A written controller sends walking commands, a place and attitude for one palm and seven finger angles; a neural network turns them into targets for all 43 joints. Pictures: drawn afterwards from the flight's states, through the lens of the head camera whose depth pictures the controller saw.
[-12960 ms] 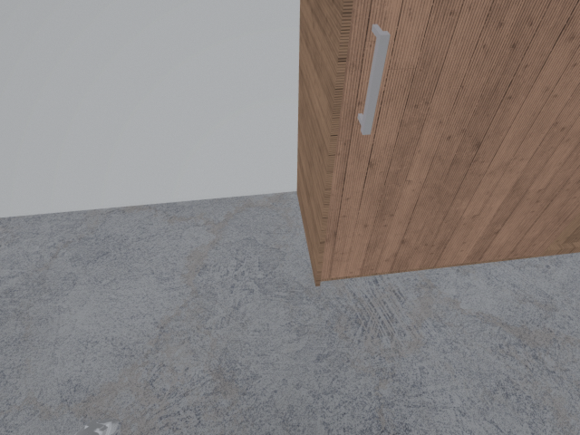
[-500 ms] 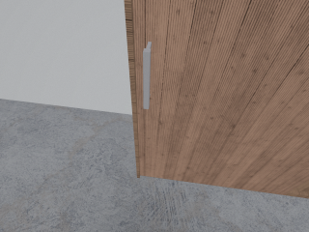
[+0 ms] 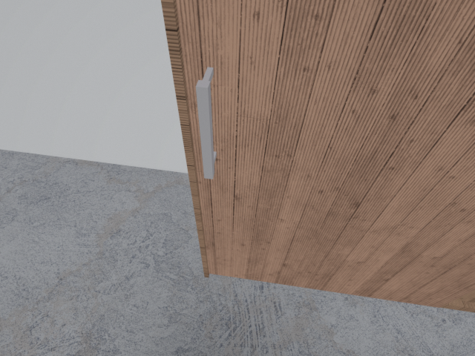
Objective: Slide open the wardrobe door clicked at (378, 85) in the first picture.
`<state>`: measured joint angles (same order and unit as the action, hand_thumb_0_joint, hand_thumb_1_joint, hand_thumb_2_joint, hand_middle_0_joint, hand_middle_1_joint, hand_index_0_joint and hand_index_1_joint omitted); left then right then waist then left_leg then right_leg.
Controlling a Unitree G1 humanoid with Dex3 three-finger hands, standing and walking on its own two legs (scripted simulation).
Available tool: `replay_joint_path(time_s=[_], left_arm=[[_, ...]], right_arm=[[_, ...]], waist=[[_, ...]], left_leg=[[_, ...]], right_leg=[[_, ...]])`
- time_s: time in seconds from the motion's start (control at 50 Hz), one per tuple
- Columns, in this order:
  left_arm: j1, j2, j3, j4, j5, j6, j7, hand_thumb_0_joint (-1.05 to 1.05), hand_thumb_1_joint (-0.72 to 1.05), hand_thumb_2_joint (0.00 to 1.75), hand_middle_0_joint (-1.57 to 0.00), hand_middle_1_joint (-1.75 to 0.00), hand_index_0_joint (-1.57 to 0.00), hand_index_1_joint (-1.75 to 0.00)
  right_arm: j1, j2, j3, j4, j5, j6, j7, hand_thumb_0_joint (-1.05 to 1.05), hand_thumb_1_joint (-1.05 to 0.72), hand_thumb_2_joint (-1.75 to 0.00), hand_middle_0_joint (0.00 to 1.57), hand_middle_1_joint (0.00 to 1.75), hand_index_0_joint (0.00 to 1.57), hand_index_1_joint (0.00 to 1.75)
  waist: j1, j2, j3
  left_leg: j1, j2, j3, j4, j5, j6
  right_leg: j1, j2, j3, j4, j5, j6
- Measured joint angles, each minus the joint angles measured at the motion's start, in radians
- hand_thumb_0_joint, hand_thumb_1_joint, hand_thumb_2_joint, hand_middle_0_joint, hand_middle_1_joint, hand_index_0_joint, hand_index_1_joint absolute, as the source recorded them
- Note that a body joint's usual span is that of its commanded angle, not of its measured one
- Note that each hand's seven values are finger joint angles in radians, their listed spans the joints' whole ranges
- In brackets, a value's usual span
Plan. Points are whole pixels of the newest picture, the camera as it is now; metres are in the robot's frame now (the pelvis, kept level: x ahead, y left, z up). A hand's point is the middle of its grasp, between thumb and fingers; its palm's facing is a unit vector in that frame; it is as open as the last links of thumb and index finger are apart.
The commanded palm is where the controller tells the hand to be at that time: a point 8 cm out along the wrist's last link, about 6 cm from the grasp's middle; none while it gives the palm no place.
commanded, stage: come to a stop and stand still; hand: left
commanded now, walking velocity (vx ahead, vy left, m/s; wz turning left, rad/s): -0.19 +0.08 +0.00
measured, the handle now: (209, 129) +0.48 +0.11 +0.11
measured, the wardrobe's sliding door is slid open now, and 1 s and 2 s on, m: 0.00 0.00 0.00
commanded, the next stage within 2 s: none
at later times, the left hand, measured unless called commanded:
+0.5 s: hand out of the picture +0.03 +0.21 -0.17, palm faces -0.01 -0.96 -0.28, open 7.3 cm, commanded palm none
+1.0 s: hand out of the picture -0.06 +0.24 -0.17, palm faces -0.02 -0.98 -0.21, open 7.4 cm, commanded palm none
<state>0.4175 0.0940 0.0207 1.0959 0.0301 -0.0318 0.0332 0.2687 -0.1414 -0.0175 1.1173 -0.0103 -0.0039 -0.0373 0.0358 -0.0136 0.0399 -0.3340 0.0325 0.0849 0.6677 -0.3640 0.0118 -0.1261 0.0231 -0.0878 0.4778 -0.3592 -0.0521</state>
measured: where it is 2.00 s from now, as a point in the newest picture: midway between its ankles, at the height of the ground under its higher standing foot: outside the picture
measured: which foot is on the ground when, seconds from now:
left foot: down 0.00-1.00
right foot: down 0.00-1.00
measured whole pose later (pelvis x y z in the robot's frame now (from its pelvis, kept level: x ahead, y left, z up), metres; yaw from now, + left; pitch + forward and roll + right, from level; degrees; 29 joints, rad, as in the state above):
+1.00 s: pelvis -0.05 +0.05 +0.00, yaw -1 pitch +0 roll -1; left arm 0.34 0.20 0.00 1.01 0.02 0.02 0.02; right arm 0.30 -0.19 0.00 1.03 -0.02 0.01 0.00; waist 0.00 0.00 0.02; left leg -0.33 -0.05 0.06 0.46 -0.14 0.09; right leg -0.22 -0.01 -0.02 0.51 -0.31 -0.02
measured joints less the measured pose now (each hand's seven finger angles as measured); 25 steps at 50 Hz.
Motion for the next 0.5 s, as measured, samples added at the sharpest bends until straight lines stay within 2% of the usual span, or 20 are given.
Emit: replay_joint_path(time_s=[0.04,0.08,0.1,0.16,0.24,0.4,0.46,0.5], left_arm=[[0.008,-0.011,-0.010,0.009,-0.007,0.011,0.002,0.00,0.91,0.90,-0.20,-0.30,-0.20,-0.30],[-0.002,-0.009,-0.012,0.018,-0.007,0.029,0.007,0.00,0.91,0.90,-0.20,-0.30,-0.20,-0.30],[-0.009,-0.007,-0.013,0.017,-0.006,0.036,0.009,0.00,0.91,0.90,-0.20,-0.30,-0.20,-0.30],[-0.047,-0.004,-0.015,0.000,-0.008,0.041,0.012,0.01,0.91,0.90,-0.20,-0.30,-0.20,-0.30],[-0.104,0.011,-0.008,-0.046,-0.003,0.037,0.015,0.01,0.91,0.90,-0.20,-0.30,-0.20,-0.30],[-0.151,0.085,0.015,-0.106,-0.003,0.033,0.028,0.02,0.92,0.90,-0.20,-0.30,-0.20,-0.30],[-0.128,0.089,0.005,-0.152,0.001,0.020,0.029,0.01,0.92,0.90,-0.20,-0.30,-0.20,-0.30],[-0.119,0.092,-0.001,-0.170,0.001,0.014,0.026,0.01,0.92,0.90,-0.20,-0.30,-0.20,-0.30]], right_arm=[[-0.025,-0.011,0.002,-0.009,0.005,-0.010,-0.004,0.02,-0.93,-0.89,0.20,0.30,0.20,0.30],[-0.047,-0.001,0.002,-0.016,0.008,-0.013,-0.009,0.02,-0.93,-0.89,0.20,0.30,0.20,0.30],[-0.055,0.004,0.004,-0.023,0.009,-0.015,-0.011,0.02,-0.93,-0.89,0.20,0.30,0.19,0.30],[-0.081,0.010,0.006,-0.047,0.012,-0.014,-0.015,0.01,-0.93,-0.89,0.20,0.30,0.19,0.30],[-0.117,0.014,0.001,-0.080,0.008,-0.003,-0.011,0.01,-0.92,-0.89,0.20,0.30,0.20,0.30],[-0.117,0.003,-0.012,-0.107,0.003,0.018,0.003,0.00,-0.91,-0.89,0.21,0.30,0.20,0.30],[-0.098,-0.025,-0.020,-0.156,0.002,0.034,0.023,0.00,-0.92,-0.89,0.21,0.30,0.20,0.30],[-0.079,-0.039,-0.023,-0.182,0.000,0.030,0.028,0.00,-0.91,-0.89,0.20,0.30,0.20,0.30]], waist=[[-0.002,0.002,0.011],[0.000,-0.029,0.016],[0.001,-0.042,0.016],[0.001,-0.047,0.020],[-0.003,-0.030,0.030],[-0.015,0.010,0.023],[-0.024,0.042,0.012],[-0.038,0.055,0.007]], left_leg=[[0.034,0.004,0.002,-0.108,0.165,0.007],[0.054,-0.009,0.017,-0.107,0.125,0.013],[0.062,-0.016,0.023,-0.114,0.104,0.014],[0.067,-0.025,0.026,-0.142,0.098,0.015],[0.045,-0.022,0.026,-0.145,0.119,0.017],[0.010,-0.008,0.022,-0.093,0.112,0.010],[-0.032,-0.003,-0.019,0.021,0.033,0.015],[-0.014,-0.009,-0.034,0.002,0.044,0.020]], right_leg=[[0.008,0.010,0.004,0.027,-0.025,0.007],[0.017,-0.004,0.019,0.041,-0.047,0.013],[0.019,-0.012,0.024,0.036,-0.013,0.016],[0.020,-0.019,0.026,0.021,-0.032,0.019],[-0.009,-0.018,0.026,0.032,-0.027,0.023],[-0.038,-0.008,0.022,0.076,-0.036,0.014],[-0.059,0.012,0.032,0.093,-0.029,0.014],[-0.068,0.013,0.035,0.122,-0.037,0.017]])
